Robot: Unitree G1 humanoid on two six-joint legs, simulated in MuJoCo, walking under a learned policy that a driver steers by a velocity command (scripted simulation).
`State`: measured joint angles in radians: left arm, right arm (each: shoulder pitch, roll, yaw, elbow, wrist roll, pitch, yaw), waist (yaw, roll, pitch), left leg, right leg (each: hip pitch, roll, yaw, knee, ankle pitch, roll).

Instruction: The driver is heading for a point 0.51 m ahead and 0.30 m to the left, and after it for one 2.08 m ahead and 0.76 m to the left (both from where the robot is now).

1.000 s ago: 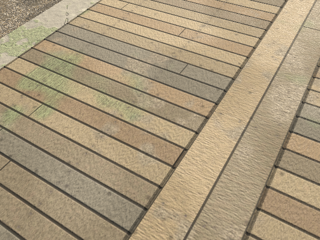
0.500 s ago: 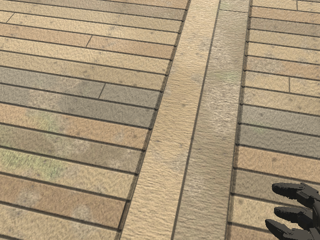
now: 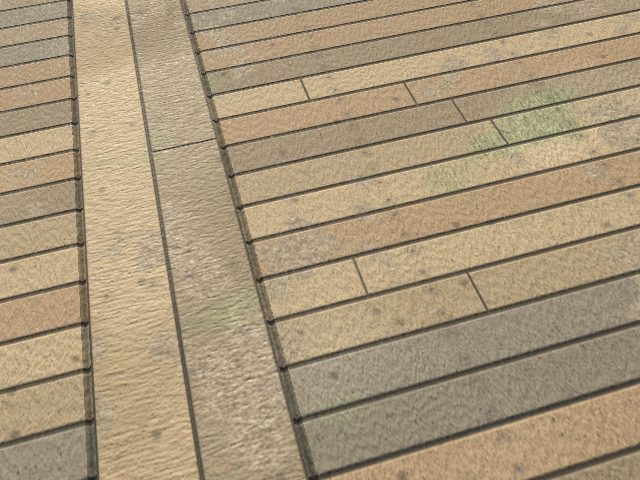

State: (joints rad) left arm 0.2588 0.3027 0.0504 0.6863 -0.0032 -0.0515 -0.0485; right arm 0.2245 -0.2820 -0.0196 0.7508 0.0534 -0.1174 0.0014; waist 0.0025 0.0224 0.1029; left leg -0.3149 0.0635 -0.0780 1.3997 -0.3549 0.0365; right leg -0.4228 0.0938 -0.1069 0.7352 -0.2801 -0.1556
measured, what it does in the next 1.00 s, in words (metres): walks ahead, turning left: left foot, then right foot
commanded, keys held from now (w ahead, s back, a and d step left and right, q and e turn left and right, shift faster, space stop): w+q+shift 0.92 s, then w+shift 0.02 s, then w+e+shift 0.06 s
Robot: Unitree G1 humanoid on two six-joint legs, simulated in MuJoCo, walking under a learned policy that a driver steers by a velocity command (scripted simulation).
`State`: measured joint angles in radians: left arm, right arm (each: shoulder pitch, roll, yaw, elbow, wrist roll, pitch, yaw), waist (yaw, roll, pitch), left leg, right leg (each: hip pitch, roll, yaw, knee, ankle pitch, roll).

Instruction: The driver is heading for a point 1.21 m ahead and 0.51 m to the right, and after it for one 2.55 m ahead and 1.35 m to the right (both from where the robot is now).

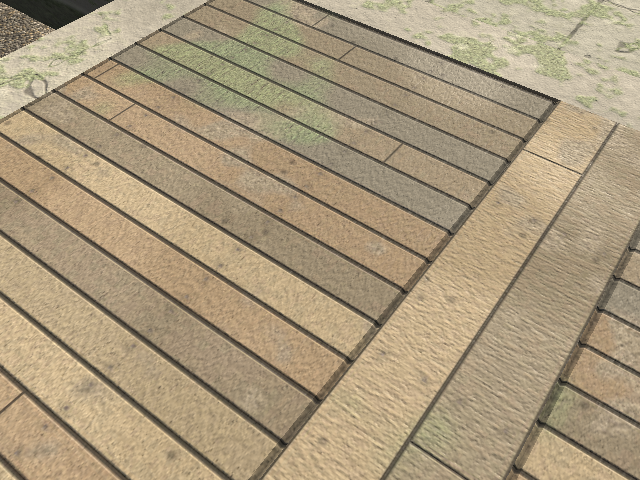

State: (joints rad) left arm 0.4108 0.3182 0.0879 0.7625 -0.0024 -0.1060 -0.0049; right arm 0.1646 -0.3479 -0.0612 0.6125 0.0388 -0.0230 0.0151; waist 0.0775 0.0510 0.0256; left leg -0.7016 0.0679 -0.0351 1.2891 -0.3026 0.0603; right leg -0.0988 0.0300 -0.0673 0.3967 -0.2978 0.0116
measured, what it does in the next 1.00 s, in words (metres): walks ahead, turning right: left foot, then right foot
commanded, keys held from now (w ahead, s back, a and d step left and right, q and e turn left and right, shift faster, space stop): w+e+shift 1.00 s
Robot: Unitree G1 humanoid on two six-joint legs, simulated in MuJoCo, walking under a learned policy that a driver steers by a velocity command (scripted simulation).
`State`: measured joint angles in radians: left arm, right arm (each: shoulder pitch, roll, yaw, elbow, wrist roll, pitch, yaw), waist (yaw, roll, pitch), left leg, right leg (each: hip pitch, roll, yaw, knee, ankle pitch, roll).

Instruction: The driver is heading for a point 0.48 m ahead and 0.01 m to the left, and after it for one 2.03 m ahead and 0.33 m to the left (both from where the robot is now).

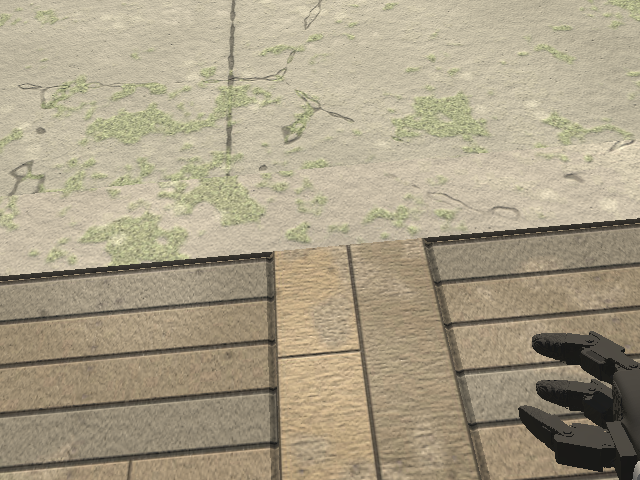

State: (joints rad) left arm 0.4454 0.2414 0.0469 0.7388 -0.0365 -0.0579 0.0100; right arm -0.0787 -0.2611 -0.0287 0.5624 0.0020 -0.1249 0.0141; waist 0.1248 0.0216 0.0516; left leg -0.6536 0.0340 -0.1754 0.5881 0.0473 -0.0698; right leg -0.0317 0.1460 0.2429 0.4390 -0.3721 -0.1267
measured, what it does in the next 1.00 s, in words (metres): walks ahead: left foot, then right foot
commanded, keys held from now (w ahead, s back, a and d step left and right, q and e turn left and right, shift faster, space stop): w+e+shift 0.28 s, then q+shift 0.72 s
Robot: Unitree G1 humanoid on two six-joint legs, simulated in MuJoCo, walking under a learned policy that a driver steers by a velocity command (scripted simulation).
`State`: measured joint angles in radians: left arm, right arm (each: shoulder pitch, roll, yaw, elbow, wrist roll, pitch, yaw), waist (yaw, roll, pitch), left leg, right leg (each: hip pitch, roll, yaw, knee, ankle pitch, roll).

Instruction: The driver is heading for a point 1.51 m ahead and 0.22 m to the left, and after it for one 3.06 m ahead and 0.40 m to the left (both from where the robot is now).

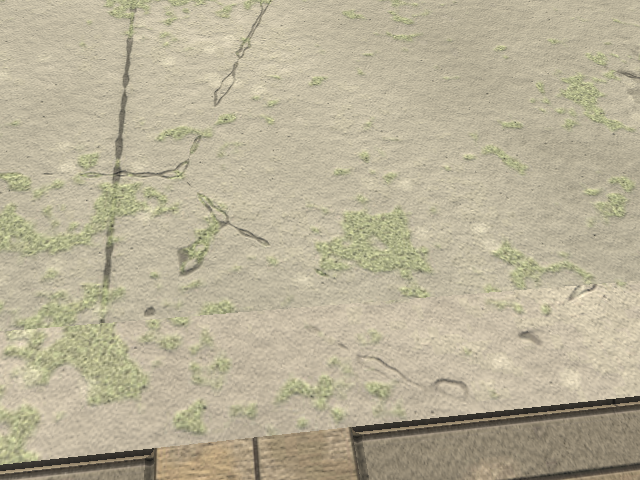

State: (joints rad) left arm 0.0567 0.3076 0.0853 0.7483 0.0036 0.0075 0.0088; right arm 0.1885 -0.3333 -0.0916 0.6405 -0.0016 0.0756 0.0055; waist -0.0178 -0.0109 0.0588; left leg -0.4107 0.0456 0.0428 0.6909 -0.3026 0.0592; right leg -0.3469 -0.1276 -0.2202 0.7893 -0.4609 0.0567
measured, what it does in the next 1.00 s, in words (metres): steps on the spot, turning left: right foot, then left foot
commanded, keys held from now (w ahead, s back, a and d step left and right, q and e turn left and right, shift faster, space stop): q+shift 0.52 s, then e+shift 0.48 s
